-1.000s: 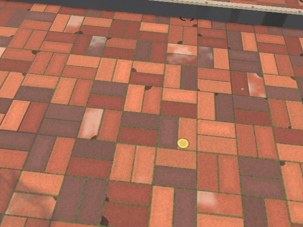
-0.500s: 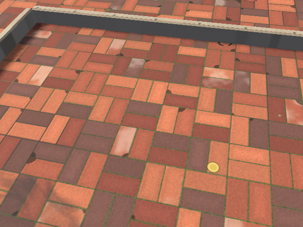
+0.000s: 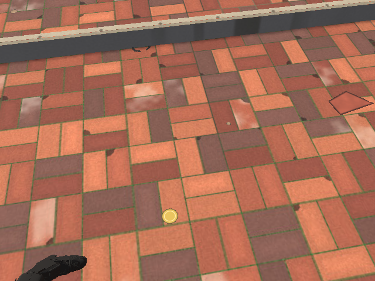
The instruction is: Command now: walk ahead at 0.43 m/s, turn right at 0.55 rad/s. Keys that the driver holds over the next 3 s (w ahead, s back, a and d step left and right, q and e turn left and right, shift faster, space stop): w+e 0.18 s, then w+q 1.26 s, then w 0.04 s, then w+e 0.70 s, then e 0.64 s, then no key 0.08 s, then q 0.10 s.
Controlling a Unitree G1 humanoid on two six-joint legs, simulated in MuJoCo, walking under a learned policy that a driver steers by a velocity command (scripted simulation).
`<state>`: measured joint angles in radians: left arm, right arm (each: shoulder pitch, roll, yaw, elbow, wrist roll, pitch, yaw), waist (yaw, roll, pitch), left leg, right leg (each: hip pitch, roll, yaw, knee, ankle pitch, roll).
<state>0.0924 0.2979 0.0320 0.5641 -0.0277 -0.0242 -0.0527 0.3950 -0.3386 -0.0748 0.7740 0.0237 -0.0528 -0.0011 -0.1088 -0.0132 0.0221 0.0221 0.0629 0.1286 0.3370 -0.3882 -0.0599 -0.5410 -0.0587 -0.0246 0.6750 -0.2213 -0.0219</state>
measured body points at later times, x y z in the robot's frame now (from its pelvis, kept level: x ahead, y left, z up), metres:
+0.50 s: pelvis +0.27 -0.05 +0.00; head +0.30 -0.06 +0.45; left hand +0.33 +0.24 -0.11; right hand +0.47 -0.30 -0.09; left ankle +0.47 +0.05 -0.70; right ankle +0.11 -0.12 -0.73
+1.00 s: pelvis +0.58 -0.07 +0.00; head +0.61 -0.06 +0.45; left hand +0.76 +0.20 -0.06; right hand +0.68 -0.36 -0.11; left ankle +0.47 +0.04 -0.73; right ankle +0.75 -0.18 -0.72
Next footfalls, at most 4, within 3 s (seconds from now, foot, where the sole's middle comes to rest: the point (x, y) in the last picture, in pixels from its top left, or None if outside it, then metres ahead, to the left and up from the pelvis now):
0.04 right None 0.15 -0.12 -0.77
0.56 left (173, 269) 0.51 0.04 -0.77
1.02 right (218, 193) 0.78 -0.17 -0.77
1.56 left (128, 170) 0.94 0.19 -0.77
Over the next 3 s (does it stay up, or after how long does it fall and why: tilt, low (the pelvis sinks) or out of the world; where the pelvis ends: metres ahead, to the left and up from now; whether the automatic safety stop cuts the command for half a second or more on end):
stays up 1.37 0.18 0.00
